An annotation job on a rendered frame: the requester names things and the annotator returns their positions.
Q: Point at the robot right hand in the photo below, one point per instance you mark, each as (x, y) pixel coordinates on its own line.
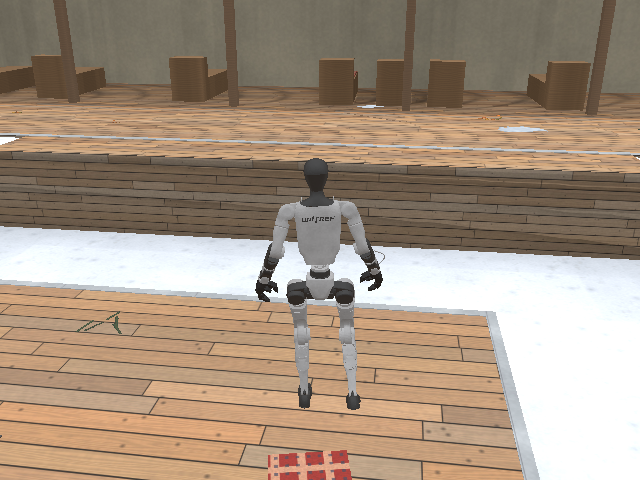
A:
(368, 276)

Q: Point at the left robot forearm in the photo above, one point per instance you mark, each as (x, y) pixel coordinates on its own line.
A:
(268, 267)

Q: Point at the right robot foot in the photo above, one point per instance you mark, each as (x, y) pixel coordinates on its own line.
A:
(353, 401)

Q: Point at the right robot forearm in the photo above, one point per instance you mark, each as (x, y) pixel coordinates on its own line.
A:
(370, 260)

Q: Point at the right robot shin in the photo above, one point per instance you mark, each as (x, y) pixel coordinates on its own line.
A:
(350, 362)

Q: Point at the robot left hand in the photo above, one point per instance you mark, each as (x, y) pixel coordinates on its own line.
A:
(260, 288)

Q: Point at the robot right upper arm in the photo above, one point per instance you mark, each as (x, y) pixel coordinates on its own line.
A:
(349, 210)

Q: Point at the robot left upper arm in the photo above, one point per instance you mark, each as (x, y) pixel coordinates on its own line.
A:
(286, 212)

